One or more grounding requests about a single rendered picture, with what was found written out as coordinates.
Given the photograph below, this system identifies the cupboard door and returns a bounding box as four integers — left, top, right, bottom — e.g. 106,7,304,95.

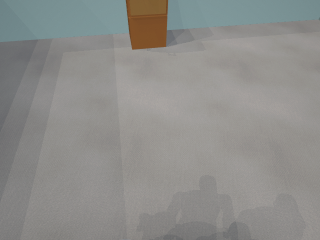
129,0,167,16

